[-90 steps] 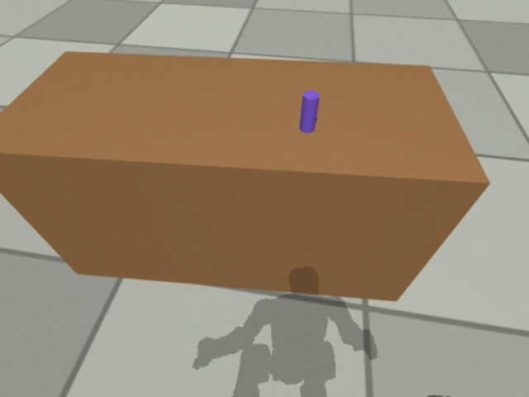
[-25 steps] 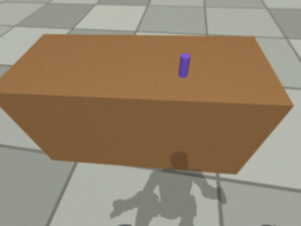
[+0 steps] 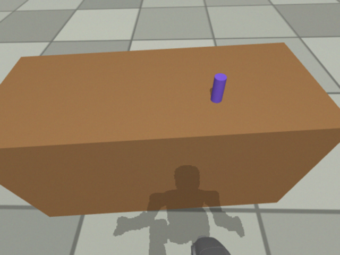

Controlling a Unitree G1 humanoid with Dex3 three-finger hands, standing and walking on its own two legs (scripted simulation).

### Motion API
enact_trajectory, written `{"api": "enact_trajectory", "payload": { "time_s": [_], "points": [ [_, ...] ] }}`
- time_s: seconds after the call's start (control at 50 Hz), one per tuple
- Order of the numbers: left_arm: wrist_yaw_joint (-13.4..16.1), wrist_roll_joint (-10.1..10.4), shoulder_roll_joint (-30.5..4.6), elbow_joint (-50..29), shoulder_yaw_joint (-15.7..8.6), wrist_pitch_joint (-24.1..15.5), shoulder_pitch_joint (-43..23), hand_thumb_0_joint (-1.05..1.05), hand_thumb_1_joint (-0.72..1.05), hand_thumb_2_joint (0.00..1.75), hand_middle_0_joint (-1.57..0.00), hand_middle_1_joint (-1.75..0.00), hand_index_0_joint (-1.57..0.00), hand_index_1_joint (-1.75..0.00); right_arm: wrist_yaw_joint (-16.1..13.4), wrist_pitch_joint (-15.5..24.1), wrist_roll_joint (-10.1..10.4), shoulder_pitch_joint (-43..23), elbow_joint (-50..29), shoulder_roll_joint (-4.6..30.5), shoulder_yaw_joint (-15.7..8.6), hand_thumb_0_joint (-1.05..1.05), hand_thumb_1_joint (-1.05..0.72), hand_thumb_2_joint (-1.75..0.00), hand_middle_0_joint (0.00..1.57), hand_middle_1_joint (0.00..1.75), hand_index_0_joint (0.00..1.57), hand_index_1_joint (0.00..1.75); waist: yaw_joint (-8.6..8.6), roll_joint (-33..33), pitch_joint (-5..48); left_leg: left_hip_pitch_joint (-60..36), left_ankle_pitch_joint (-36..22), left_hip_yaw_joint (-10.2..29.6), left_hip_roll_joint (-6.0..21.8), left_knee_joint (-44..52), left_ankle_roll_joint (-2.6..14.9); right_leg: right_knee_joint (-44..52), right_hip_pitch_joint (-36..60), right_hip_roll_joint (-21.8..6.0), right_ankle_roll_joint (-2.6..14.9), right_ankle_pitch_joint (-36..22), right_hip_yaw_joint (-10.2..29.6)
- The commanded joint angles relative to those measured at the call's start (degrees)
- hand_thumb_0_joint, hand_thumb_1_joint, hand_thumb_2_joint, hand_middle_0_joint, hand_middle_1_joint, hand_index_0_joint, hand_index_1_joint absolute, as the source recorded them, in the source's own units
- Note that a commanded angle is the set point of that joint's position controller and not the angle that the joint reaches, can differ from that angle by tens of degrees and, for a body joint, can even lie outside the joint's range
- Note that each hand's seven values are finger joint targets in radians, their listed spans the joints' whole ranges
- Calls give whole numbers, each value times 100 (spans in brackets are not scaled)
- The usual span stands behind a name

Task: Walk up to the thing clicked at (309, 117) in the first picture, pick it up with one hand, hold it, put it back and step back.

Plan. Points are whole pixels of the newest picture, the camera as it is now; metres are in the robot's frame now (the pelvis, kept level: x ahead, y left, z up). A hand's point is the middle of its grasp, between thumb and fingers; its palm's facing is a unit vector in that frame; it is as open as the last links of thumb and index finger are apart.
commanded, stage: walk up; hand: right
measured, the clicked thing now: (218, 88) +0.63 -0.23 -0.02
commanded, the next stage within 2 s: none
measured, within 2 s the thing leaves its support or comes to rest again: neither
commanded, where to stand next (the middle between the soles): +0.16 +0.01 m, yaw -4 degrees
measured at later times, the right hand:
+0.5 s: hand (248, 225) +0.20 -0.22 -0.15, palm faces +0.03 +0.91 -0.41, open 7.4 cm
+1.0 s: hand (261, 240) +0.16 -0.25 -0.17, palm faces +0.09 +0.91 -0.40, open 7.4 cm
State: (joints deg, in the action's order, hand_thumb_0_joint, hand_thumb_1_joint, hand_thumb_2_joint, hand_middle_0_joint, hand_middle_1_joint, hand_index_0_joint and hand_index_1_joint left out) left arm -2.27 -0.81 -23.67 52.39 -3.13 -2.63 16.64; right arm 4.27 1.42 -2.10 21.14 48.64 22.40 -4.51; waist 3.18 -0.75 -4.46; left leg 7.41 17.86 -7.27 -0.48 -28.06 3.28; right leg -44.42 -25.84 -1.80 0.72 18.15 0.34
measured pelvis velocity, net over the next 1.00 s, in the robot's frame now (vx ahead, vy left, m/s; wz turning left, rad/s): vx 0.11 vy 0.03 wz -0.10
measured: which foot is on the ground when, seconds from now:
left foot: down 0.00-0.12, up 0.14-0.42, down 0.44-1.00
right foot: up 0.00-0.06, down 0.08-0.46, up 0.48-0.76, down 0.78-1.00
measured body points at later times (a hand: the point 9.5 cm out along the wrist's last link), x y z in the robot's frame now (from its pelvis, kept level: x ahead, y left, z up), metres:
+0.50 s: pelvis +0.12 +0.05 -0.02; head +0.15 +0.06 +0.42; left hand +0.22 +0.37 -0.14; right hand +0.20 -0.27 -0.13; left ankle +0.21 +0.18 -0.74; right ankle +0.12 -0.10 -0.72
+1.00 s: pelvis +0.11 +0.03 -0.02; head +0.13 +0.02 +0.43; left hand +0.21 +0.34 -0.13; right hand +0.15 -0.30 -0.14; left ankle +0.15 +0.16 -0.74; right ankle +0.08 -0.09 -0.73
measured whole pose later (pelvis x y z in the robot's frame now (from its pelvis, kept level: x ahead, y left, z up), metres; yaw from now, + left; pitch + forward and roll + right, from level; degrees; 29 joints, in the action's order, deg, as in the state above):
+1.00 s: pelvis +0.11 +0.03 -0.02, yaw -6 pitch -2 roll +1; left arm -1.0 -1.2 -21.6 53.7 -2.8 1.5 12.0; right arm -1.2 1.4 0.1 11.8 53.8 23.5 -2.2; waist -0.1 -0.7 -5.3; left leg 19.3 17.7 -0.6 1.0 -40.0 0.4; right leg -42.4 -15.6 -1.7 -0.4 24.7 0.1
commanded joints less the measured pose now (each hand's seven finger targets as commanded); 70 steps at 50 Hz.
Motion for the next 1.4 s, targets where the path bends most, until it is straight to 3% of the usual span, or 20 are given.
{"api": "enact_trajectory", "payload": {
  "time_s": [0.0, 0.06, 0.1, 0.14, 0.2, 0.34, 0.4, 0.44, 0.48, 0.54, 0.62, 0.76, 0.8, 0.82, 0.84, 0.88, 0.94, 1.02, 1.12, 1.38],
  "points": [
    [80, -32, -1030, -567, -303, -268, -101, 0, 90, 90, -20, -30, -20, -30, -90, 139, 40, -225, -680, 1502, -416, 0, -90, -90, 20, 30, 20, 30, -93, -434, -186, 427, -357, 1355, 1577, 1014, 965, 811, 381, -17, 82, -304, -236],
    [242, -34, -1200, -361, -422, -373, 864, 0, 90, 90, -20, -30, -20, -30, -120, 96, 132, -207, -829, 1106, -253, 0, -90, -90, 20, 30, 20, 30, -665, 490, 667, 647, -2055, 497, 898, -1143, 398, 1984, 2365, 225, 235, -1130, -268],
    [363, -14, -1839, -525, -585, -394, 1098, 0, 90, 90, -20, -30, -20, -30, -166, 46, 144, 263, -869, 756, -84, 0, -90, -90, 20, 30, 20, 30, -631, 1709, 902, 2612, 1250, 461, -187, -3157, -179, 2672, 3492, -1956, 1092, -954, 3452],
    [382, 93, -1809, -689, -549, -314, 686, 0, 90, 90, -20, -30, -20, -30, -278, -88, 68, 157, -710, 1368, -249, 0, -90, -90, 20, 30, 20, 30, -611, 822, 486, 2683, 1807, 1115, 313, -3757, -200, 2501, 2554, -2217, 1854, -636, 3502],
    [397, 143, -1392, -789, -385, -313, 391, 0, 90, 90, -20, -30, -20, -30, -256, -103, 171, 130, -541, 1181, -198, 0, -90, -90, 20, 30, 20, 30, -371, 605, 189, 2409, 829, 1202, 450, -3518, -226, 2408, 1914, -1314, 1247, -1804, 1757],
    [349, -20, -1273, -932, -226, -150, -166, 0, 90, 90, -20, -30, -20, -30, -365, 34, 235, -122, -303, 848, -127, 0, -90, -90, 20, 30, 20, 30, -334, 1187, 448, 858, -251, 451, 236, -1230, -464, 1374, 878, -801, 1081, -3463, 426],
    [333, 100, -1011, -1026, -136, 90, -478, 0, 90, 90, -20, -30, -20, -30, -494, 143, 153, 161, -63, 1082, -218, 0, -90, -90, 20, 30, 20, 30, -59, 525, 590, -80, -1906, 428, 132, -79, -334, 219, 229, -397, 564, -1586, 304],
    [347, 184, -727, -930, -61, 265, -106, 0, 90, 90, -20, -30, -20, -30, -552, 185, 64, -236, -255, 1739, -313, 0, -90, -90, 20, 30, 20, 30, -284, -742, 606, 361, -1754, 3098, 2134, 723, 507, -874, -206, 474, 146, 1216, 295],
    [387, 139, -1191, -603, -177, 413, 25, 0, 90, 90, -20, -30, -20, -30, -563, 150, 133, -914, -334, 1930, -342, 0, -90, -90, 20, 30, 20, 30, -386, -744, 328, 1343, -240, 3486, 2416, 911, 1193, -1725, 354, 134, 139, 1620, 729],
    [319, 115, -1161, -437, -265, 405, -29, 0, 90, 90, -20, -30, -20, -30, -625, 192, 103, -937, -306, 1702, -256, 0, -90, -90, 20, 30, 20, 30, -383, -1014, 381, 879, -1217, 2271, 1762, 381, 756, -1759, -132, 228, 173, 1244, 863],
    [244, 56, -1050, -428, -280, 411, -161, 0, 90, 90, -20, -30, -20, -30, -647, 168, 89, -753, -271, 1721, -273, 0, -90, -90, 20, 30, 20, 30, -282, -1218, 711, 248, -1990, 2089, 1767, 44, 848, -1073, -60, 122, 31, 1300, 478],
    [206, -82, -890, -22, -362, 293, 382, 0, 90, 90, -20, -30, -20, -30, -579, 4, 121, -1274, -411, 1514, -150, 0, -90, -90, 20, 30, 20, 30, -654, -739, 924, 1320, -1171, 1384, 1290, -928, 452, 1598, 1742, 265, 176, 79, -212],
    [255, -196, -1558, -279, -489, 190, -104, 0, 90, 90, -20, -30, -20, -30, -585, -18, 224, -1301, -509, 825, 61, 0, -90, -90, 20, 30, 20, 30, -555, 1149, 436, 2609, 408, 728, 215, -2072, -199, 2469, 1505, -1280, 769, 389, 2473],
    [233, -209, -1908, -447, -498, 209, -646, 0, 90, 90, -20, -30, -20, -30, -677, -26, 231, -1450, -374, 1197, -80, 0, -90, -90, 20, 30, 20, 30, -544, 1311, 295, 1814, 1621, 1096, 121, -2576, -208, 2468, 379, -1867, 1408, 216, 2895],
    [216, -166, -1711, -559, -466, 226, -988, 0, 90, 90, -20, -30, -20, -30, -676, 9, 214, -1162, -182, 1322, -135, 0, -90, -90, 20, 30, 20, 30, -378, 1263, 131, 1386, 1540, 1095, 269, -2602, -229, 2247, 62, -1833, 1468, -153, 2540],
    [226, -113, -1193, -578, -317, 213, -1120, 0, 90, 90, -20, -30, -20, -30, -616, 107, 270, -959, 56, 1245, -71, 0, -90, -90, 20, 30, 20, 30, -150, 837, 86, 1352, 688, 691, 104, -1621, -178, 1556, 764, -941, 925, -1777, 979],
    [225, -14, -1146, -436, -275, 185, -944, 0, 90, 90, -20, -30, -20, -30, -607, 185, 261, -740, 241, 1085, 23, 0, -90, -90, 20, 30, 20, 30, -232, 1022, 560, 478, -1325, 625, 225, -618, -88, 949, 993, -621, 536, -2480, 614],
    [245, 49, -857, -238, -180, 237, -709, 0, 90, 90, -20, -30, -20, -30, -564, 295, 169, -1016, 294, 1707, -59, 0, -90, -90, 20, 30, 20, 30, -453, -227, 730, 641, -1348, 2919, 1703, 142, 893, 380, 966, -63, 167, 348, 173],
    [203, -18, -1250, -102, -240, 132, -1114, 0, 90, 90, -20, -30, -20, -30, -515, 169, 200, -1253, 494, 1162, 143, 0, -90, -90, 20, 30, 20, 30, -308, 121, 259, 1005, -237, 909, 192, -564, -198, 2236, 1045, -999, 728, 346, 1265],
    [184, 44, -879, 319, -150, 168, -1497, 0, 90, 90, -20, -30, -20, -30, -511, 219, 165, -1402, 908, 1127, 239, 0, -90, -90, 20, 30, 20, 30, -373, 94, 613, 380, -1739, 1327, 619, 266, -117, 2434, 1723, -475, 234, -664, 322]
  ]
}}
